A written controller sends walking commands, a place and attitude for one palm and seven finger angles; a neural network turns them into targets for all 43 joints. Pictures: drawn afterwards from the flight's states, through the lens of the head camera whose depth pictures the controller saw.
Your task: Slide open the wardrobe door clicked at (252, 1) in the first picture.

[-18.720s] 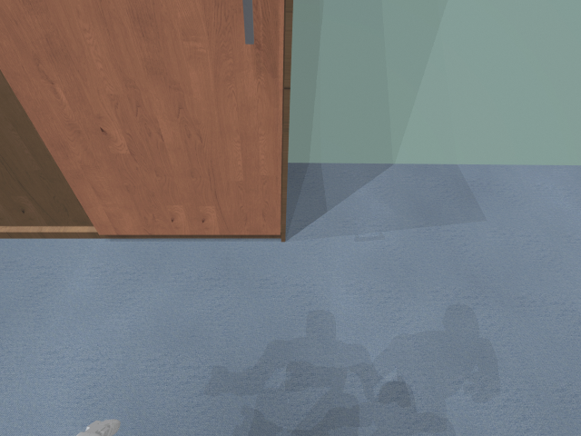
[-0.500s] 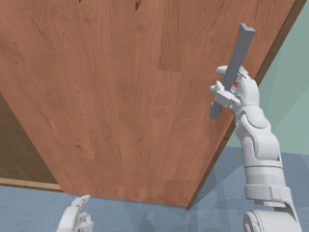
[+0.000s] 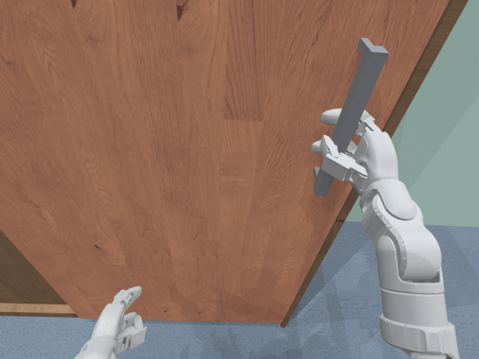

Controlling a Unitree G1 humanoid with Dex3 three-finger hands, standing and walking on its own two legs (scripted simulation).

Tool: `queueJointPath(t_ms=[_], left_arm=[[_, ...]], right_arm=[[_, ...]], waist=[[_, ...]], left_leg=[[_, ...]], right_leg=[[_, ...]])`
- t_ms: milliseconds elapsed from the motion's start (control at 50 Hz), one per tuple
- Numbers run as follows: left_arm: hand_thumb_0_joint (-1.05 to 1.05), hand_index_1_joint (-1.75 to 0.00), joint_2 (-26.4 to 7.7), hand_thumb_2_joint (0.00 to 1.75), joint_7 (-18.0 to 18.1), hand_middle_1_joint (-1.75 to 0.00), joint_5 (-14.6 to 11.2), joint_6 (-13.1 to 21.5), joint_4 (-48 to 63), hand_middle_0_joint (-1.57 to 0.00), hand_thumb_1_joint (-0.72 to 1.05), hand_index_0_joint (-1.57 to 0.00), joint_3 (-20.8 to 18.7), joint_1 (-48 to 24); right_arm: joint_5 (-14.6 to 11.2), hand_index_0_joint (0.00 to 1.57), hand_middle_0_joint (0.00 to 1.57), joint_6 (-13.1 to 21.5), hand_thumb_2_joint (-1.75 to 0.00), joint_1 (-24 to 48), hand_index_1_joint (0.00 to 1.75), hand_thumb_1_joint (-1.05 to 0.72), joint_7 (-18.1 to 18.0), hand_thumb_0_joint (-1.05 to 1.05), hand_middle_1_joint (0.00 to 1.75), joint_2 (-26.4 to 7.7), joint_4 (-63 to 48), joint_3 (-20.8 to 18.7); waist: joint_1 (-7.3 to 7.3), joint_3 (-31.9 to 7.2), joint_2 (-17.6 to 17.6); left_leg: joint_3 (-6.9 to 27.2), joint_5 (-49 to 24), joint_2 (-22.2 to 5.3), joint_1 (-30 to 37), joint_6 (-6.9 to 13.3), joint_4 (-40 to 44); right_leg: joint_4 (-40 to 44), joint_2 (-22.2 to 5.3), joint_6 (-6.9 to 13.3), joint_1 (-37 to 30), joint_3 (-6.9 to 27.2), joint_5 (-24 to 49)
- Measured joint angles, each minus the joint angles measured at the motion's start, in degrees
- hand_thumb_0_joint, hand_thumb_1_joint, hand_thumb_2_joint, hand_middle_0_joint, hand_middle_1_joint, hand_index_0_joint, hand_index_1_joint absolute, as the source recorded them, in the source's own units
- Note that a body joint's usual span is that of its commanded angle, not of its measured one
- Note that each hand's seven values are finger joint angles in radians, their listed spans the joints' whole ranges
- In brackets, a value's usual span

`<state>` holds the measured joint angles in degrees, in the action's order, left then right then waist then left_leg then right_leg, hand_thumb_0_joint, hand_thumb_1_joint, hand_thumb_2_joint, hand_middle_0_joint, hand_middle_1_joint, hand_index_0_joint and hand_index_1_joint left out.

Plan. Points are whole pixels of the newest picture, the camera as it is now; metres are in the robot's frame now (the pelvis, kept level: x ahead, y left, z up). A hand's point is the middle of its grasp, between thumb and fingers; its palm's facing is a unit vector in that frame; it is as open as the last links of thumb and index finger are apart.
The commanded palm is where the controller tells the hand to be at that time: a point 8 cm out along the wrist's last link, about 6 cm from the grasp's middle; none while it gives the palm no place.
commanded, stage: tug the door sideways, standing still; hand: right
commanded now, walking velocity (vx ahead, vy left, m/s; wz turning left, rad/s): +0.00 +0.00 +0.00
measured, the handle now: (339, 127) +0.40 -0.13 +0.23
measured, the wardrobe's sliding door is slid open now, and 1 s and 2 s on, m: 0.00 0.02 0.25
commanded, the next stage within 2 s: step sideways, sliding the door along in 0.20 s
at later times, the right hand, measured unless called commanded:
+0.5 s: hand (324, 160) +0.36 -0.10 +0.20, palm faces +0.06 +0.99 -0.11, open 6.0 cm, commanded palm +0.34 -0.12 +0.22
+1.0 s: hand (305, 159) +0.36 -0.08 +0.20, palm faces +0.16 +0.99 -0.05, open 6.2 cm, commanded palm +0.34 -0.06 +0.20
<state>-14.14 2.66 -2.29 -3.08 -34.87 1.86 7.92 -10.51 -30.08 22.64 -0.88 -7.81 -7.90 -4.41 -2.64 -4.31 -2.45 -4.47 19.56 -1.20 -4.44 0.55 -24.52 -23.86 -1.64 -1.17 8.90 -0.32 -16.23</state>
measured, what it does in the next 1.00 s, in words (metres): lifts its left foot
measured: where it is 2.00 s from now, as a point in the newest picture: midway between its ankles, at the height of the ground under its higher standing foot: outside the picture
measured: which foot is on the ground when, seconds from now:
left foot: down 0.00-0.84, up 0.86-1.00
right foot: down 0.00-1.00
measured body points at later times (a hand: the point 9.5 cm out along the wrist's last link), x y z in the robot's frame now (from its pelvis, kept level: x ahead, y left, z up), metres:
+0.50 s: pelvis -0.05 +0.01 -0.01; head -0.02 +0.03 +0.44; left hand +0.15 +0.21 -0.11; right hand +0.35 -0.16 +0.21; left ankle -0.09 +0.11 -0.71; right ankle -0.05 -0.14 -0.74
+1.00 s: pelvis -0.04 +0.08 -0.01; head +0.04 +0.06 +0.43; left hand +0.17 +0.28 -0.12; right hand +0.35 -0.13 +0.20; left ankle -0.01 +0.23 -0.64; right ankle -0.03 -0.07 -0.74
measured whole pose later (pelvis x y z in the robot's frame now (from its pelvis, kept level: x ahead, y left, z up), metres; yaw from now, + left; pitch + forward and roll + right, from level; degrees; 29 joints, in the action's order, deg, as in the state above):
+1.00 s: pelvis -0.04 +0.08 -0.01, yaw -3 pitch -3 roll +2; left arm -10.4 0.5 -2.1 1.8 -37.6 -2.3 4.8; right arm -4.3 4.3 38.1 -6.8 -10.8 9.6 -0.3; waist -6.6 13.9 -1.3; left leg -0.7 21.6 -2.2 -32.3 0.4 -70.3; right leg -34.1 -7.6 -2.5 14.0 -1.9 -16.7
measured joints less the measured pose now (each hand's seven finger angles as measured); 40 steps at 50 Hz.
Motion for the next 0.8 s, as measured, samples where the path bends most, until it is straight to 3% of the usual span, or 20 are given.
queueJointPath(t_ms=[320,340,400,480,520,560,620,660,700,740,800], left_arm=[[0.01,-0.3,2.3,0.9,-1.1,-0.3,0.8,0.8,-0.7,-0.2,0.9,-0.2,0.4,-0.9],[0.01,-0.3,2.4,0.9,-1.0,-0.3,0.9,0.6,-0.6,-0.2,0.9,-0.2,0.6,-1.0],[0.01,-0.3,3.1,0.9,-0.6,-0.3,1.4,0.4,-0.3,-0.2,0.9,-0.2,0.6,-2.1],[0.01,-0.3,4.7,0.9,-0.3,-0.3,1.8,1.0,0.6,-0.2,0.9,-0.2,-0.4,-2.5],[0.01,-0.3,4.8,0.9,-0.3,-0.3,1.6,1.2,0.6,-0.2,0.9,-0.2,-0.8,-1.5],[0.01,-0.3,4.5,0.9,-0.1,-0.3,1.2,1.3,-0.1,-0.2,0.9,-0.2,-1.0,-0.2],[0.01,-0.3,3.6,0.9,0.4,-0.3,0.4,1.5,-1.2,-0.2,0.9,-0.2,-1.2,2.2],[0.01,-0.3,2.7,0.9,1.0,-0.3,-0.2,1.6,-2.5,-0.2,0.9,-0.2,-1.2,3.2],[0.01,-0.3,1.8,0.9,1.7,-0.3,0.0,2.0,-5.0,-0.2,0.9,-0.2,-2.0,3.3],[0.01,-0.3,0.8,0.9,2.1,-0.3,0.1,2.9,-6.7,-0.2,0.9,-0.2,-2.9,3.3],[0.02,-0.3,0.1,0.9,2.0,-0.3,0.4,3.7,-6.9,-0.2,0.9,-0.2,-3.6,3.8]], right_arm=[[3.5,0.31,0.4,4.7,-0.84,8.5,1.4,-0.74,-2.7,-0.01,1.4,3.7,11.7,4.3],[3.7,0.3,0.4,6.2,-0.84,8.9,1.4,-0.73,-2.7,-0.01,1.4,3.0,12.8,4.7],[4.8,0.28,0.41,15.7,-0.83,9.1,1.4,-0.71,-3.0,-0.04,1.4,-0.4,16.4,5.6],[4.1,0.24,0.43,23.1,-0.84,10.0,1.4,-0.73,-4.8,-0.05,1.4,-3.7,18.3,3.5],[3.6,0.23,0.44,24.8,-0.85,10.9,1.4,-0.74,-5.8,-0.04,1.4,-4.2,19.2,2.1],[3.3,0.22,0.44,26.3,-0.85,11.9,1.4,-0.75,-6.6,-0.04,1.4,-4.4,20.4,0.8],[3.1,0.2,0.45,27.7,-0.86,13.8,1.4,-0.77,-7.5,-0.03,1.4,-4.5,22.3,-0.7],[3.8,0.18,0.45,28.2,-0.86,15.2,1.4,-0.77,-8.1,-0.03,1.4,-4.4,23.1,-1.7],[5.0,0.19,0.45,29.1,-0.86,16.0,1.4,-0.77,-8.3,-0.02,1.4,-3.7,23.4,-1.7],[5.3,0.19,0.45,29.8,-0.85,16.4,1.4,-0.77,-8.4,-0.02,1.4,-2.8,22.6,-1.0],[6.1,0.2,0.45,31.5,-0.84,16.5,1.4,-0.77,-8.1,-0.02,1.4,-1.7,21.2,1.1]], waist=[[-0.86,1.3,-0.4],[-0.84,1.4,-0.5],[-0.76,2.4,-0.1],[-0.12,6.2,0.7],[0.21,8.1,0.6],[0.19,9.7,0.2],[-0.12,11.4,-0.3],[0.28,12.0,-0.8],[1.0,13.1,-1.3],[0.37,14.6,-0.9],[-0.7,15.9,0.8]], left_leg=[[-0.5,0.6,-0.4,-0.9,0.0,-3.1],[-0.2,0.6,-0.4,-1.3,-0.3,-3.2],[1.8,1.6,-0.1,-4.0,-0.9,-4.9],[4.3,5.6,1.2,-12.2,-1.1,-19.5],[4.1,8.5,2.0,-15.4,-0.6,-24.3],[3.2,8.3,2.0,-17.0,-0.3,-24.1],[1.5,4.4,1.4,-15.4,0.1,-16.3],[-0.2,-2.3,1.6,-15.0,1.4,-14.9],[-2.3,-1.7,1.6,-14.7,2.9,-15.9],[-2.9,-1.6,1.4,-13.3,3.7,-14.1],[-3.3,-2.8,0.4,-11.8,3.6,-11.2]], right_leg=[[-2.3,1.5,-0.1,2.2,3.8,0.4],[-2.7,1.5,-0.1,2.7,3.7,0.4],[-4.9,1.0,-0.1,4.9,1.9,-0.2],[-7.1,-0.3,-0.2,5.8,-0.8,-0.7],[-7.8,-1.1,-0.5,5.6,-1.0,-0.7],[-8.7,-2.1,-1.0,5.5,-0.7,-1.0],[-12.5,-3.5,-1.7,6.3,0.3,-2.9],[-18.7,-4.2,0.0,8.8,1.8,-7.1],[-28.5,-2.6,1.2,12.4,3.6,-12.6],[-36.0,-0.5,1.4,14.9,3.1,-12.8],[-29.3,0.7,1.8,13.5,-1.1,-10.2]])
